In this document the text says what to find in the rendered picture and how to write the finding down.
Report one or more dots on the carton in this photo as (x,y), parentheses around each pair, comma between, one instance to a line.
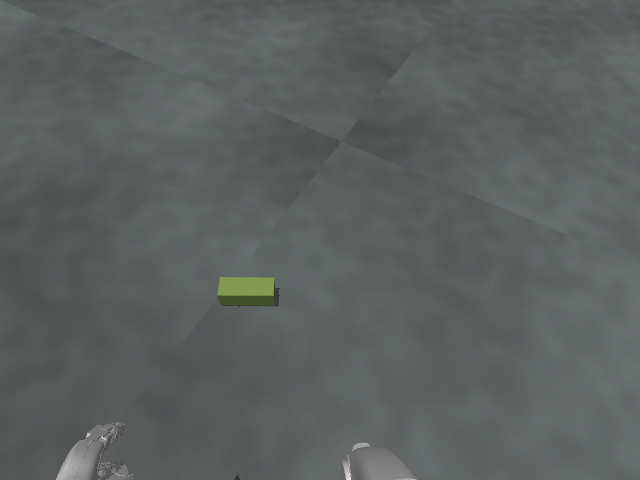
(246,290)

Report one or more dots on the left robot hand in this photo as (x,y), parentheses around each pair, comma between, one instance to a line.
(83,460)

